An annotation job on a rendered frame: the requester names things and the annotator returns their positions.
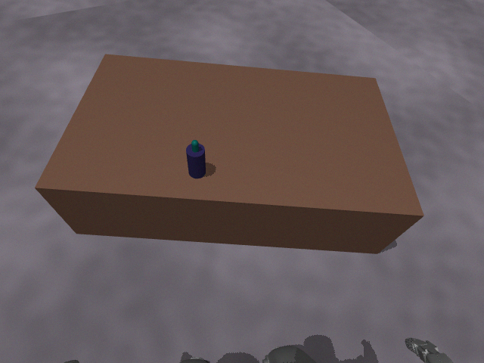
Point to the bottle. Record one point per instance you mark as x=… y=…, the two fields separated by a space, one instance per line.
x=196 y=159

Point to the right robot hand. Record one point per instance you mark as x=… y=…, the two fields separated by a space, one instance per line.
x=427 y=352

